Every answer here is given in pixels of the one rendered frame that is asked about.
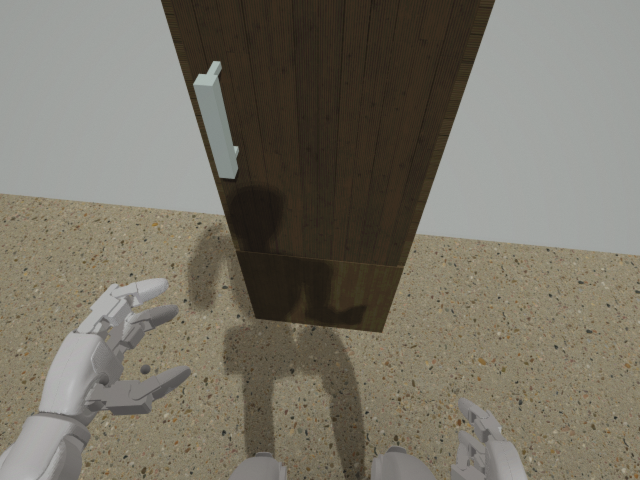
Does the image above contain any right robot hand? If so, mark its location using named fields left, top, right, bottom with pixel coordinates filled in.
left=451, top=397, right=528, bottom=480

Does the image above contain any robot left thigh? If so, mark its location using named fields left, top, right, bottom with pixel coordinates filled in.
left=228, top=456, right=287, bottom=480

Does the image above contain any left robot hand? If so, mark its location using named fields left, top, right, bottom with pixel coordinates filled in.
left=39, top=278, right=191, bottom=426

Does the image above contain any handle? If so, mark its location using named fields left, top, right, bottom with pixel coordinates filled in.
left=193, top=61, right=239, bottom=179

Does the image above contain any cupboard door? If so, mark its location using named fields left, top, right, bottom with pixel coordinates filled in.
left=170, top=0, right=480, bottom=267

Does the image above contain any left robot forearm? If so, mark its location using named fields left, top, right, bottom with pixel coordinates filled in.
left=0, top=413, right=91, bottom=480

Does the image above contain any right robot shin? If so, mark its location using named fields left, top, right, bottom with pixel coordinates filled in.
left=386, top=446, right=407, bottom=454

